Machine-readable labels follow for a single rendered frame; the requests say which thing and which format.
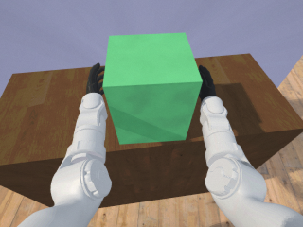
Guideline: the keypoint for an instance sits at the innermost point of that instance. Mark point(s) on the robot left forearm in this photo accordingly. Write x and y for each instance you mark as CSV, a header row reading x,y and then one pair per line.
x,y
89,134

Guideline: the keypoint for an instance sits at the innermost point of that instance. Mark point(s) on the carton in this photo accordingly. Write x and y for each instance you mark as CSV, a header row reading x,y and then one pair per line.
x,y
151,83

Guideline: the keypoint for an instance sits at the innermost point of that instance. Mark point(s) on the right robot hand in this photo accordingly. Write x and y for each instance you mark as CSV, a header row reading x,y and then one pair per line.
x,y
208,87

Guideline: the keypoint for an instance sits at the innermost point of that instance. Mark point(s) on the left robot hand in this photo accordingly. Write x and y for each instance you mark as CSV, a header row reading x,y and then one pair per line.
x,y
93,85

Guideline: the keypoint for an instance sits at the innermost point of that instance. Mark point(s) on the robot right forearm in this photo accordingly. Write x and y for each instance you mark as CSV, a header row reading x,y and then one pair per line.
x,y
220,141

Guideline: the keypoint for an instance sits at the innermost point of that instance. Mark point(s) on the right robot upper arm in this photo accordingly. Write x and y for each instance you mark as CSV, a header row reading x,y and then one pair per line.
x,y
240,191

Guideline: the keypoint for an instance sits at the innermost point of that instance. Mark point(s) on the pedestal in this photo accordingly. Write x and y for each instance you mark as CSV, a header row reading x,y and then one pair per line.
x,y
39,112

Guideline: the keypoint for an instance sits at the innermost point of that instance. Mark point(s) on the left robot upper arm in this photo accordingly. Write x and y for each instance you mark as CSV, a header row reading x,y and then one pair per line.
x,y
77,191

